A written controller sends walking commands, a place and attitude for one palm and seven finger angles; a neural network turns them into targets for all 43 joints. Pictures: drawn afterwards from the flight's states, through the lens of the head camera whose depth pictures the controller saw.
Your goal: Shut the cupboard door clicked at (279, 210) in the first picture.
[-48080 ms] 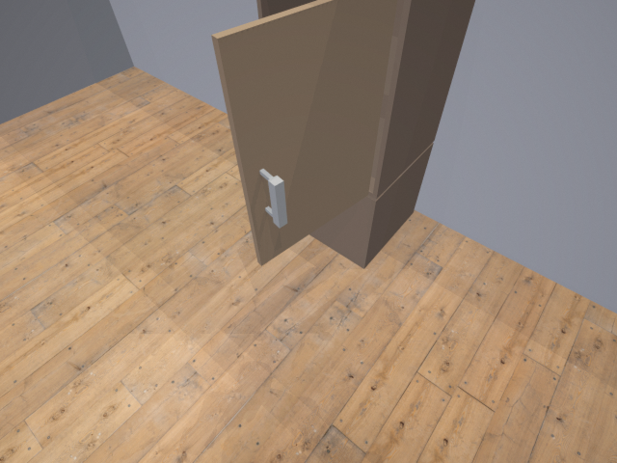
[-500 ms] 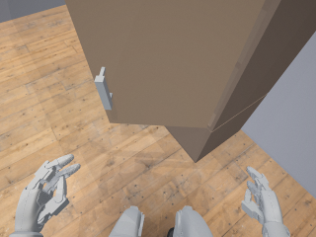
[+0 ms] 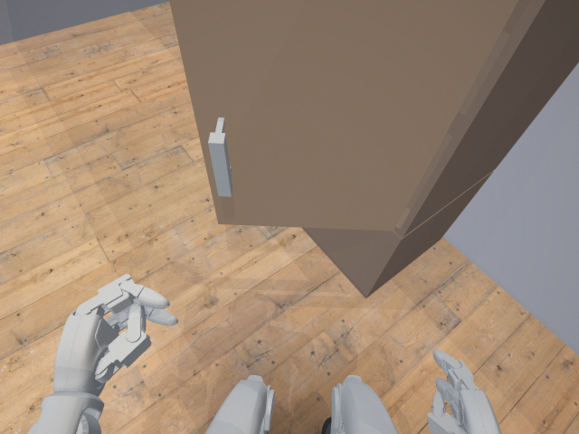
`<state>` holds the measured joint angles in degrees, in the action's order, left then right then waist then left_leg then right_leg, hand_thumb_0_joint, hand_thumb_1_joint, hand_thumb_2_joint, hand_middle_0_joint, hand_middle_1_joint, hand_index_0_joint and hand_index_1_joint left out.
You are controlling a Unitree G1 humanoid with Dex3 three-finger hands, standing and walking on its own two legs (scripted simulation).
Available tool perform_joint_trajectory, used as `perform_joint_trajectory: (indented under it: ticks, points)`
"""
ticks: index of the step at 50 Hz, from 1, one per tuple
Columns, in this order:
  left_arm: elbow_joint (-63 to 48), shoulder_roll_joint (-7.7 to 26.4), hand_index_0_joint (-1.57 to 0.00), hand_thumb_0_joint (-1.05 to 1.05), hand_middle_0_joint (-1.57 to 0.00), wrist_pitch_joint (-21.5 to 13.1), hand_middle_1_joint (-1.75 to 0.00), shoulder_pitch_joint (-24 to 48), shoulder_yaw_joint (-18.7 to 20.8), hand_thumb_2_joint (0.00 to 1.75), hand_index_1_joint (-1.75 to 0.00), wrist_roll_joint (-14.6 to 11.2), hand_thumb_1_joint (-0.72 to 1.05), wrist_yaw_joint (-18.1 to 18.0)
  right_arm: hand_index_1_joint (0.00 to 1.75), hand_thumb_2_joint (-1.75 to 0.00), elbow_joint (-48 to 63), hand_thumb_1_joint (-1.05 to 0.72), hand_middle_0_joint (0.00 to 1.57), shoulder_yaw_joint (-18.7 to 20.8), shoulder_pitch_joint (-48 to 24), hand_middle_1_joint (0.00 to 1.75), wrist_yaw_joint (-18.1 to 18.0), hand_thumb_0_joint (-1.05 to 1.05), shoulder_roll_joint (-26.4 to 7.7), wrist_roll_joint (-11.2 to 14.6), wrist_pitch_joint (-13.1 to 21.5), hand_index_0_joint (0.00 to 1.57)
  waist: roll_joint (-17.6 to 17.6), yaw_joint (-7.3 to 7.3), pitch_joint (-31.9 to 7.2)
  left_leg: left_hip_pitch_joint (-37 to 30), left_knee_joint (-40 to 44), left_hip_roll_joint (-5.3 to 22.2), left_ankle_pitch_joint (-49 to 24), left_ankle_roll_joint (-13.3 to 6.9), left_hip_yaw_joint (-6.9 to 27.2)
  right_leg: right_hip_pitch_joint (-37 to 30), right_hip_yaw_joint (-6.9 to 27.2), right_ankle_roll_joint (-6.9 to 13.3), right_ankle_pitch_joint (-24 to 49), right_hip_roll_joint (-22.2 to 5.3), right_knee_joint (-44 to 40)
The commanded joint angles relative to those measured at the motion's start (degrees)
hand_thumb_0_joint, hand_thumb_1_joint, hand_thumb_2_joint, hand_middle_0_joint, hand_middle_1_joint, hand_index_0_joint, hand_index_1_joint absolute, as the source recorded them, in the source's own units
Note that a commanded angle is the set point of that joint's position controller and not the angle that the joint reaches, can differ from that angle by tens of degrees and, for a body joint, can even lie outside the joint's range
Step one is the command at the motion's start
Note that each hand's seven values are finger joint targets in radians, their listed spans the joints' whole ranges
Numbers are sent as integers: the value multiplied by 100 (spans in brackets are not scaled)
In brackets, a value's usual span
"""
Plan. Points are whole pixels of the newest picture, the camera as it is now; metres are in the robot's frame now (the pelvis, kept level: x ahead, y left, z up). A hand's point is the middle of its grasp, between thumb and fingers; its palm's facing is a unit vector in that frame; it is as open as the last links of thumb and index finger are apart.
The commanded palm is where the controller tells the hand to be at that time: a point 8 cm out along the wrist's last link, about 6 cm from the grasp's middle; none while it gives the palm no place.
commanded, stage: raise the hand and make a fist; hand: left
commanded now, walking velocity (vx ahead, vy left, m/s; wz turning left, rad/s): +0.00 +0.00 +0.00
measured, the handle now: (223, 158) +0.53 +0.16 +0.02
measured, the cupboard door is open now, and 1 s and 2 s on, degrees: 52 52 52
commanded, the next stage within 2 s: bring the fist close to the handle in 0.98 s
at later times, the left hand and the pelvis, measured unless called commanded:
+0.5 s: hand (158, 315) +0.25 +0.18 +0.05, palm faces +0.05 -1.00 -0.05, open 3.1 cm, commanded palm +0.22 +0.23 +0.05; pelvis +0.03 -0.01 +0.00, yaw +0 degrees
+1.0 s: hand (190, 310) +0.26 +0.15 +0.05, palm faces +0.04 -1.00 -0.06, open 3.1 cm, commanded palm +0.23 +0.20 +0.05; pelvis +0.03 -0.04 +0.00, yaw +0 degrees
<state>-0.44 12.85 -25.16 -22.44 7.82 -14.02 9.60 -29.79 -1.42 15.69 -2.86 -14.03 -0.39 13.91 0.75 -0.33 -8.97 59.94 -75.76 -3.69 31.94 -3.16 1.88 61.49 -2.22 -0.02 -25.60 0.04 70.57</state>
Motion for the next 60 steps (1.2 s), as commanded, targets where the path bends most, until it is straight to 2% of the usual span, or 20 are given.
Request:
perform_joint_trajectory:
  ticks: [1,5,6,7,12,15,21,22,28,31,34,36,38,41,45,50,52,54,56,60]
  points:
    - [-1396,569,-106,0,-106,-450,-124,450,115,90,-124,-64,90,142,30,-90,1021,-90,20,365,-469,30,-100,0,-862,62,331,20,468,-8,-1117,-681,1933,254,127,436,675,-800,-234,273,-495,99,-633]
    - [-1721,549,-113,0,-113,-363,-132,177,189,90,-132,-63,90,3,30,-90,1087,-90,20,399,-462,30,-69,0,-835,58,223,20,652,-103,-1386,-1031,1953,286,-423,582,739,-788,-304,269,-160,111,-514]
    - [-1770,696,-115,0,-115,-334,-134,111,342,90,-134,-44,90,-57,30,-90,1090,-90,20,393,-462,30,-67,0,-820,46,190,20,707,-166,-1477,-1061,1941,284,-692,605,754,-855,-316,292,-39,126,-459]
    - [-1787,576,-117,0,-117,-295,-136,-33,267,90,-136,-33,90,-85,30,-90,1127,-90,20,395,-465,30,-45,0,-797,39,142,20,764,-189,-1461,-1122,1947,294,-862,638,726,-869,-339,285,29,113,-458]
    - [-1513,377,-126,0,-126,-116,-146,-100,57,90,-146,19,90,-61,30,-90,1154,-90,20,413,-419,30,-19,0,-799,48,-45,20,324,11,-1287,-972,1761,319,-1078,615,691,-851,-373,246,162,150,-508]
    - [-1476,421,-130,0,-130,-88,-150,68,52,90,-150,6,90,58,30,-90,1180,-90,20,404,-397,30,-35,0,-805,53,-94,20,341,42,-1250,-885,1686,294,-966,587,621,-870,-337,247,135,148,-564]
    - [-1648,715,-130,0,-130,-237,-150,269,427,90,-150,-151,90,199,30,-90,1160,-90,20,387,-377,30,-83,0,-757,46,-107,20,413,-75,-1621,-856,1461,224,-1436,540,477,-1174,-245,287,420,172,-519]
    - [-1589,644,-130,0,-130,-243,-150,195,382,90,-150,-168,90,230,30,-90,1164,-90,20,391,-389,30,-79,0,-741,49,-118,20,380,-62,-1608,-854,1434,226,-1477,534,429,-1191,-237,275,468,157,-543]
    - [-1432,606,-130,0,-130,-150,-150,41,399,90,-150,-241,90,322,30,-90,1145,-90,20,402,-391,30,-83,0,-714,74,-179,20,301,-36,-1706,-596,1236,193,-1499,389,246,-1487,-87,226,717,117,-612]
    - [-1325,619,-130,0,-130,-65,-150,2,440,90,-150,-283,90,346,30,-90,1174,-90,20,405,-375,30,-97,0,-712,95,-209,20,-13,-26,-1628,-383,1190,177,-1404,301,211,-1722,10,212,711,111,-708]
    - [-1403,632,-130,0,-130,-79,-150,85,469,90,-150,-297,90,340,30,-90,1197,-90,20,411,-378,30,-111,0,-678,95,-228,20,16,-26,-1701,-248,1087,171,-1283,250,111,-1864,186,161,678,47,-788]
    - [-1424,744,-130,0,-130,-156,-150,129,573,90,-150,-295,90,265,30,-90,1180,-90,20,407,-394,30,-128,0,-665,90,-228,20,-79,-44,-1649,-115,1033,170,-1237,233,110,-1949,291,174,571,44,-834]
    - [-1442,678,-130,0,-130,-243,-150,131,524,90,-150,-270,90,223,30,-90,1165,-90,20,408,-397,30,-117,0,-640,85,-223,20,36,-43,-1662,-158,1021,181,-1240,240,88,-1889,317,161,618,18,-812]
    - [-1335,670,-130,0,-130,-313,-150,85,527,90,-150,-251,90,183,30,-90,1151,-90,20,413,-394,30,-119,0,-641,81,-239,20,-64,-45,-1621,-48,991,177,-1191,222,82,-1962,379,160,550,13,-844]
    - [-1125,601,-130,0,-130,-260,-150,34,419,90,-150,-208,90,232,30,-90,1173,-90,20,412,-391,30,-110,0,-646,105,-280,20,-166,-6,-1443,45,997,175,-973,210,36,-1946,492,119,290,-36,-1001]
    - [-1273,658,-130,0,-130,-285,-150,176,483,90,-150,-247,90,259,30,-90,1186,-90,20,411,-406,30,-127,0,-628,107,-292,20,-98,-12,-1573,7,983,169,-972,195,21,-2021,542,98,336,-58,-1019]
    - [-1183,639,-130,0,-130,-318,-150,187,507,90,-150,-267,90,243,30,-90,1173,-90,20,403,-428,30,-138,0,-622,111,-302,20,-259,-2,-1516,86,961,170,-914,187,30,-2040,577,95,226,-62,-1053]
    - [-1198,649,-130,0,-130,-375,-150,262,498,90,-150,-267,90,234,30,-90,1166,-90,20,397,-430,30,-137,0,-624,104,-288,20,-139,11,-1453,95,962,172,-803,192,22,-1931,586,96,33,-66,-1087]
    - [-1223,658,-130,0,-130,-442,-150,935,349,90,-150,-201,90,209,30,-90,1097,-90,20,372,-432,30,-158,0,-675,88,-257,20,-13,149,-1343,80,916,176,-724,165,61,-1636,507,141,-158,-18,-1015]
    - [-821,510,-130,0,-130,-450,-150,1307,185,90,-150,-127,90,200,30,-90,1005,-90,20,376,-411,30,-166,0,-707,83,-204,20,-16,158,-1382,20,947,185,-586,177,96,-1400,396,155,-312,-2,-947]
